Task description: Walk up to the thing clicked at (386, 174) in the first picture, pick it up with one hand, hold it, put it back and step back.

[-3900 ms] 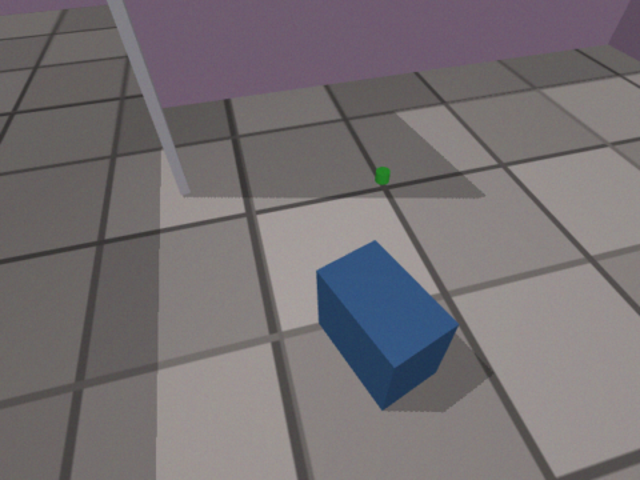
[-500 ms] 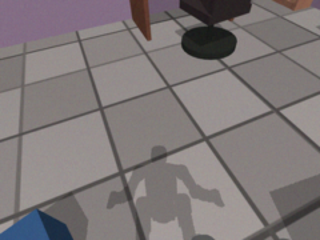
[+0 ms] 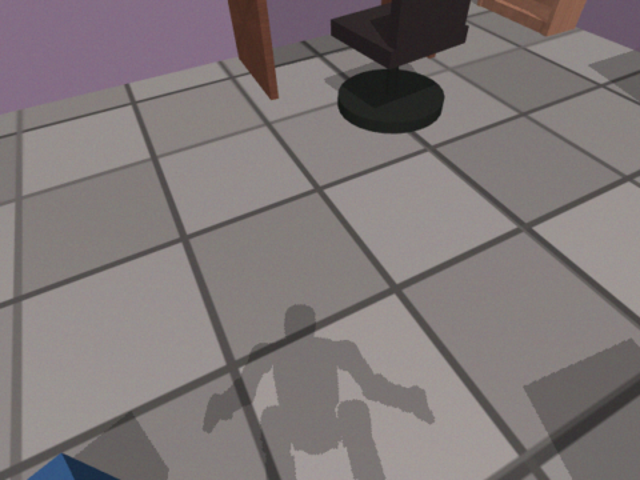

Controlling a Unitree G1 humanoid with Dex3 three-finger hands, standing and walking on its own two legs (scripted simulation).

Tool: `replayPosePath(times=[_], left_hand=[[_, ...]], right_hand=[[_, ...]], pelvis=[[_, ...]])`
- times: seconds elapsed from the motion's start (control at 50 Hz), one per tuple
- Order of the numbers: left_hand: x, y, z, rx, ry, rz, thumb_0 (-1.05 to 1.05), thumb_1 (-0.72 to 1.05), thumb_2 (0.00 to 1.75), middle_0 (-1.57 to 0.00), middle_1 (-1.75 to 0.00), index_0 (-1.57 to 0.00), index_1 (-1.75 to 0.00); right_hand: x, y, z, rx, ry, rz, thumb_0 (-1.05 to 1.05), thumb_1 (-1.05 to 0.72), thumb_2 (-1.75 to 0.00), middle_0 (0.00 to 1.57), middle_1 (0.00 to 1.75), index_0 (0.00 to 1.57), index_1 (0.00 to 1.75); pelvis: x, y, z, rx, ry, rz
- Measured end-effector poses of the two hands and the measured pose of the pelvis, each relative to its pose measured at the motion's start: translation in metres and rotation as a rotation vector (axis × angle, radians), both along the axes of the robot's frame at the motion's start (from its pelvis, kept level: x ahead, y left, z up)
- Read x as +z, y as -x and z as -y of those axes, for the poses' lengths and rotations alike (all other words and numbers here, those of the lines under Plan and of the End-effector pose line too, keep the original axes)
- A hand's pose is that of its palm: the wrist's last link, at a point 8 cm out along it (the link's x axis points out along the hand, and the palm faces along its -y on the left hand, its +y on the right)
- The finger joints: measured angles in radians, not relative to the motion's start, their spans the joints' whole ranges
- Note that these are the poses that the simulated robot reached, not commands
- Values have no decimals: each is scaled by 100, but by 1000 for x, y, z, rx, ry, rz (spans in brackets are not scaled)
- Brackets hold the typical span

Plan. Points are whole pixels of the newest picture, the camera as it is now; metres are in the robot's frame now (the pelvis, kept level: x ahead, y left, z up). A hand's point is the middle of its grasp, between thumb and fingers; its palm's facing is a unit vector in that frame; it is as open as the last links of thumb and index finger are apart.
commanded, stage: walk up
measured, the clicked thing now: out of the picture +0.05 +1.56 -0.74
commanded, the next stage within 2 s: stand in 0.18 s
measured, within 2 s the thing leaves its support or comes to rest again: neither
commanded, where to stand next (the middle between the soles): +0.06 +0.00 m, yaw +3 degrees
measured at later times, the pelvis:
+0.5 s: pelvis +0.01 +0.01 +0.01, yaw +1 degrees
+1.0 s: pelvis +0.01 +0.01 +0.01, yaw +3 degrees
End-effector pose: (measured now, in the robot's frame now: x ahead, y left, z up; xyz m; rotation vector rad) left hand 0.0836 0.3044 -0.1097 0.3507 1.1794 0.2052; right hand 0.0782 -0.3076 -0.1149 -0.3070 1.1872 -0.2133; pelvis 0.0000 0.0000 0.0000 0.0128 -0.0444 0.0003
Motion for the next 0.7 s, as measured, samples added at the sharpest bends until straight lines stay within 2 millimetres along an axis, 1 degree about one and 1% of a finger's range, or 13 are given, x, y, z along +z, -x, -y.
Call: replayPosePath(times=[0.08,0.16,0.32,0.4,0.5,0.7], left_hand=[[0,-3,2,-12,2,-15,1,90,90,-20,-30,-21,-30],[0,-7,4,-22,7,-25,1,90,90,-20,-30,-21,-30],[3,-17,6,-16,32,-11,1,90,90,-20,-30,-21,-30],[4,-18,6,-9,38,-2,1,90,90,-20,-30,-21,-30],[5,-15,4,1,38,-6,1,90,90,-20,-30,-21,-30],[5,2,-1,27,31,-33,1,90,90,-20,-30,-21,-30]], right_hand=[[2,-8,0,-11,-3,12,0,-90,-90,20,30,21,30],[3,-11,-1,-21,-6,13,0,-90,-90,20,30,21,30],[7,-8,-9,-20,-4,-20,0,-90,-90,20,30,21,30],[8,-7,-13,-14,-10,-30,0,-90,-90,20,30,21,30],[9,-7,-17,-7,-16,-36,0,-90,-90,20,30,21,30],[9,-10,-19,3,-19,-38,0,-90,-90,20,30,21,30]], pelvis=[[2,-2,-1,-9,1,-3],[3,-4,-3,-16,1,-7],[9,-8,-6,8,2,-1],[11,-9,-7,16,3,0],[13,-10,-8,24,5,-2],[14,-11,-8,34,6,-3]])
